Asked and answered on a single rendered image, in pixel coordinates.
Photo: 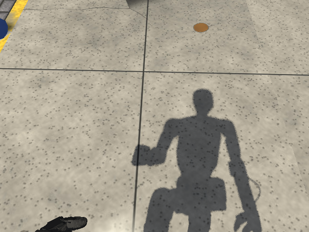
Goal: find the left robot hand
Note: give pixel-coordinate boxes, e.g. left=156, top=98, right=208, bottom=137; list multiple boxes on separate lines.
left=35, top=217, right=88, bottom=232

